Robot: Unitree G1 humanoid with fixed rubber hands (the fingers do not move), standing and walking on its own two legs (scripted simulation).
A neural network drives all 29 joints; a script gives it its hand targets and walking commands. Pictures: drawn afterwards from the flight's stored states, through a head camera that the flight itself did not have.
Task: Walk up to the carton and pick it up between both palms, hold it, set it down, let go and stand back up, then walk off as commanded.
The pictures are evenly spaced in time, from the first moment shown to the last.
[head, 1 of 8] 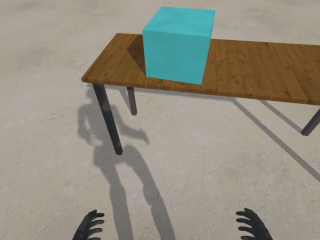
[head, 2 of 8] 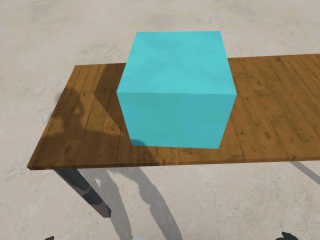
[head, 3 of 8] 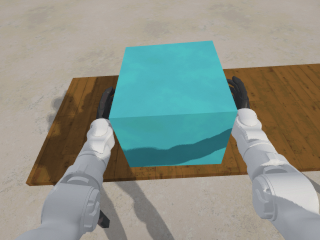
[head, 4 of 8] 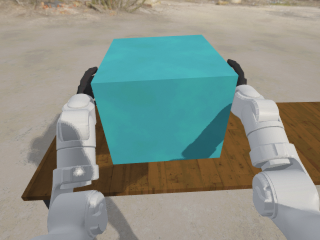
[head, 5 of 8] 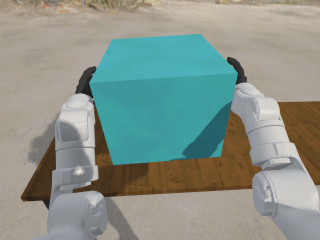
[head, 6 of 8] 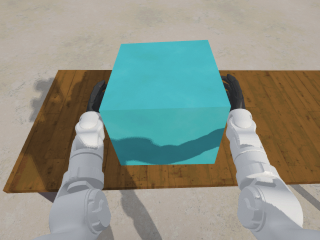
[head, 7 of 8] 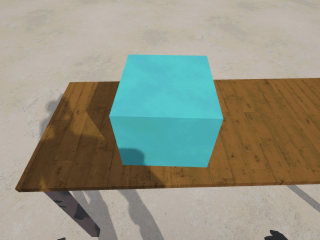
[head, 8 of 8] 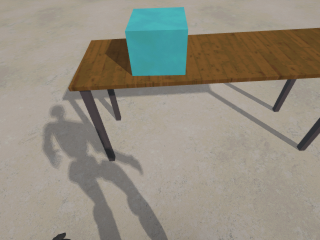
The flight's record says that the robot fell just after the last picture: no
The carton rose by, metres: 0.22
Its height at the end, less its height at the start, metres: +0.00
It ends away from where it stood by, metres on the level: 0.02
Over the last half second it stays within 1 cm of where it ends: yes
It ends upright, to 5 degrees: yes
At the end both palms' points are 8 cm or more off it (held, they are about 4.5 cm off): yes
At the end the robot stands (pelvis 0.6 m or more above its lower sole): yes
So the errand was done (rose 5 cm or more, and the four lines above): yes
